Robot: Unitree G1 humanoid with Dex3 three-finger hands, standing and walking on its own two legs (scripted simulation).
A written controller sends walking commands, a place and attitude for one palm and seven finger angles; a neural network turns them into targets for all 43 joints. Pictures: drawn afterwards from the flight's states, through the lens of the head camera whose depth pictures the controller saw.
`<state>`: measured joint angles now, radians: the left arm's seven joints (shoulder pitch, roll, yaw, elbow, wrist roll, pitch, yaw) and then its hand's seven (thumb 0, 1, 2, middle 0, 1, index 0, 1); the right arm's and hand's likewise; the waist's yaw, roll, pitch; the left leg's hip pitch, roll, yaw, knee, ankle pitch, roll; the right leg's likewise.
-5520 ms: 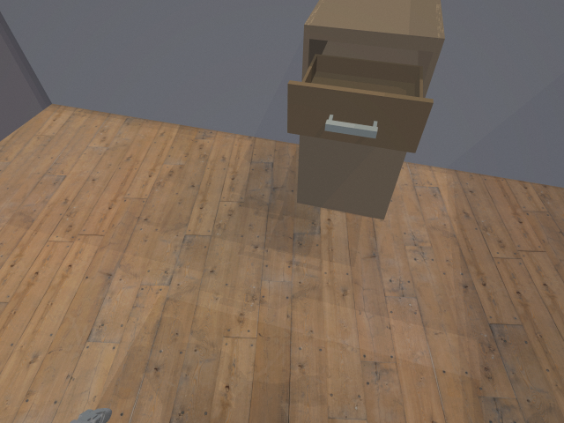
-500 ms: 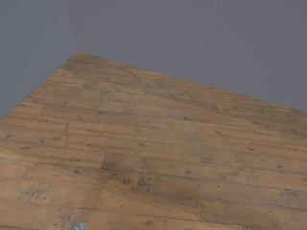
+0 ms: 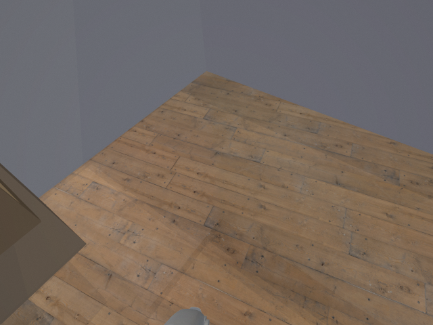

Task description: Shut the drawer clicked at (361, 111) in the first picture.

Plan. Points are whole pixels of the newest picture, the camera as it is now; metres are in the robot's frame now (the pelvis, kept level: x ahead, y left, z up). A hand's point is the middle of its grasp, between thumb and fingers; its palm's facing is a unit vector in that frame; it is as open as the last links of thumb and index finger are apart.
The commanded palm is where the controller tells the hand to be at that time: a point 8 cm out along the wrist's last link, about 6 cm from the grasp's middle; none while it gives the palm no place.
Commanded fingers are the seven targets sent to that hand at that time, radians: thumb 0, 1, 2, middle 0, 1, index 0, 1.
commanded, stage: turn to face it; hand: left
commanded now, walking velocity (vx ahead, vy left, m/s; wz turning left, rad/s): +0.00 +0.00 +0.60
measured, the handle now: out of the picture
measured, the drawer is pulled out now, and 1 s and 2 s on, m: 0.30 0.30 0.30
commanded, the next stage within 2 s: take the last steps up to it in 1.54 s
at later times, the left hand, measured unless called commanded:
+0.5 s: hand out of the picture -0.03 +0.26 -0.17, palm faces +0.37 -0.89 -0.27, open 7.4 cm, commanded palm none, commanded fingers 0.00 0.90 0.90 -0.20 -0.30 -0.20 -0.30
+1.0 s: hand out of the picture -0.05 +0.19 -0.15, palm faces +0.59 -0.77 -0.26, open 7.4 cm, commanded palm none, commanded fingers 0.00 0.90 0.90 -0.20 -0.30 -0.20 -0.30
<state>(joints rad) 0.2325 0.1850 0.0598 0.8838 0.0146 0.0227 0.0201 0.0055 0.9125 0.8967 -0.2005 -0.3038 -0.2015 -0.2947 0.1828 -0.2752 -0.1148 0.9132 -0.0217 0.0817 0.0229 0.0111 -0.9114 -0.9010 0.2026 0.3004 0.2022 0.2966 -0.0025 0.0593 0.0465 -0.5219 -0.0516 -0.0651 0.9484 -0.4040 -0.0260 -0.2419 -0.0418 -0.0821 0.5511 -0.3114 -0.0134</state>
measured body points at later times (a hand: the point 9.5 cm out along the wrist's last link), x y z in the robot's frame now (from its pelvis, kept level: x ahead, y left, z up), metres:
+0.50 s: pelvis -0.01 +0.03 +0.00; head +0.03 +0.06 +0.45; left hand -0.05 +0.31 -0.15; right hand +0.18 -0.18 -0.13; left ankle -0.05 +0.14 -0.73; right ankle +0.01 -0.12 -0.66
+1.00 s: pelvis +0.00 -0.01 +0.01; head +0.05 +0.00 +0.45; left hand -0.08 +0.23 -0.13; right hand +0.22 -0.18 -0.15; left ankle -0.10 +0.10 -0.67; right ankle +0.06 -0.10 -0.73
